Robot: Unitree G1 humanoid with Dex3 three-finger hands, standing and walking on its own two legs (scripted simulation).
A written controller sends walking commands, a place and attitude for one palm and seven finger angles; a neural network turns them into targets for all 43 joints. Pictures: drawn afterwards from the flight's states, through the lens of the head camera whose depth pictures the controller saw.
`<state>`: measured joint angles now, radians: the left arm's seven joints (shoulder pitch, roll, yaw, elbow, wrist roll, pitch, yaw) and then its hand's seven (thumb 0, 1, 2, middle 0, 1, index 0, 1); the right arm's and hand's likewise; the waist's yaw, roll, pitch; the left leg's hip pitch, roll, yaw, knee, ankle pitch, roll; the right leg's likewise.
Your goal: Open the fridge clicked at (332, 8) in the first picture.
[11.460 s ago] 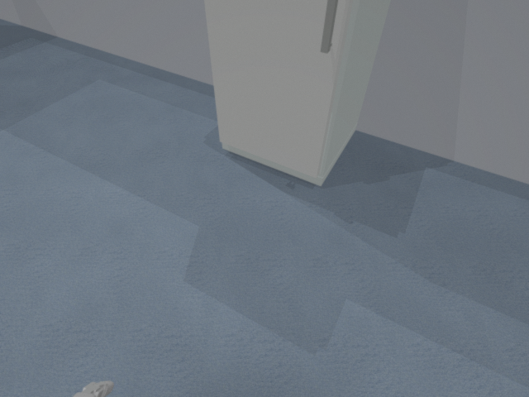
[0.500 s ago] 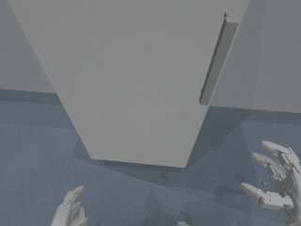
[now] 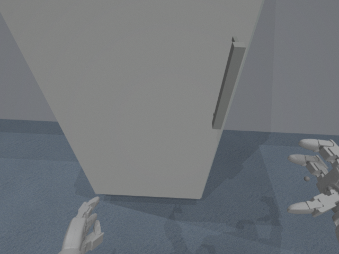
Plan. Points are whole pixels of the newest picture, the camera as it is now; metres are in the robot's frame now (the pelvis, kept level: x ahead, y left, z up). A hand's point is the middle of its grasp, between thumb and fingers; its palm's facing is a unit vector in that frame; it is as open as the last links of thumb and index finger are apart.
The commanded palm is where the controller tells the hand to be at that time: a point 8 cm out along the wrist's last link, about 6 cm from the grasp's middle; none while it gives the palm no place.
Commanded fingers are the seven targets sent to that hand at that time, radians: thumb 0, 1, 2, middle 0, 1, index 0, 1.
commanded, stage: raise the hand to about handle height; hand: right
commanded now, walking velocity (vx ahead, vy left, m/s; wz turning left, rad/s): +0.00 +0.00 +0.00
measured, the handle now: (224, 87) +0.52 -0.15 +0.14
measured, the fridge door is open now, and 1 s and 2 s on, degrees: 0 0 0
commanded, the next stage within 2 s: move the hooked fingers beside the handle in 0.70 s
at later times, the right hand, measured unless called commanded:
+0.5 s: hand (305, 162) +0.27 -0.26 +0.14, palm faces +0.09 +1.00 -0.03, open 14.0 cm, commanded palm +0.24 -0.31 +0.15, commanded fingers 0.00 0.50 -0.30 0.30 1.20 0.30 1.20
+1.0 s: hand (297, 156) +0.29 -0.25 +0.14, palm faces +0.08 +1.00 -0.02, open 14.0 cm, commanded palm +0.27 -0.29 +0.15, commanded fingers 0.00 0.50 -0.30 0.30 1.20 0.30 1.20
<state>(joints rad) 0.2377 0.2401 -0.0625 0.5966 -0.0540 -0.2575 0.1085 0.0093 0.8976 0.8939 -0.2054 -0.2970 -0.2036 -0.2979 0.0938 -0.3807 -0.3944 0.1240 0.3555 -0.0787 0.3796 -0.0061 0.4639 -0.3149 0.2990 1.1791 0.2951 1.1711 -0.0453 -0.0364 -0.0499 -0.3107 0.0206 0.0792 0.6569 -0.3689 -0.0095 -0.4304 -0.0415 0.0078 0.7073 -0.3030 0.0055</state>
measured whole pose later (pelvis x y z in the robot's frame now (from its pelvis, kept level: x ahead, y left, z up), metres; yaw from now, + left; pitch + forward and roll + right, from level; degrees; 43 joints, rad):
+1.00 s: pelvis +0.00 +0.01 +0.01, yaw +0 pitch +0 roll +1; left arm 0.25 0.26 -0.05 0.63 -0.07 -0.25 0.13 0.01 0.90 0.89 -0.20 -0.30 -0.20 -0.30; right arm -0.09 -0.38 -0.39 0.23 0.32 -0.01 0.38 -0.01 0.50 -0.30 0.30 1.20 0.30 1.20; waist -0.05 -0.05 -0.02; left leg -0.24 0.02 0.07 0.58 -0.33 0.00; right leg -0.34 -0.04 0.00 0.60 -0.25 0.01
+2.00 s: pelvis +0.01 +0.00 +0.00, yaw +2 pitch +5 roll +1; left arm 0.32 0.27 -0.03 0.65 -0.06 -0.10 0.09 0.01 0.90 0.89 -0.20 -0.30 -0.20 -0.30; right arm -0.53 -0.44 -0.38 0.74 0.22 -0.11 0.31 -0.01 0.50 -0.30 0.30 1.20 0.30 1.20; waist 0.04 -0.02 -0.05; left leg -0.38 0.01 0.04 0.63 -0.35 -0.01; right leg -0.47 -0.05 -0.02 0.67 -0.29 0.01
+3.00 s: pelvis +0.01 +0.00 +0.00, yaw +3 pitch +9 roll +2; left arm 0.36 0.27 -0.02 0.63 -0.05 0.00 0.06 0.00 0.90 0.89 -0.20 -0.30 -0.20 -0.30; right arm -0.69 -0.46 -0.37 0.93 0.18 -0.20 0.26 -0.01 0.50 -0.30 0.30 1.20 0.30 1.20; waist 0.07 -0.02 -0.08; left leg -0.47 0.00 0.04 0.69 -0.37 0.00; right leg -0.57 -0.07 -0.02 0.73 -0.32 0.01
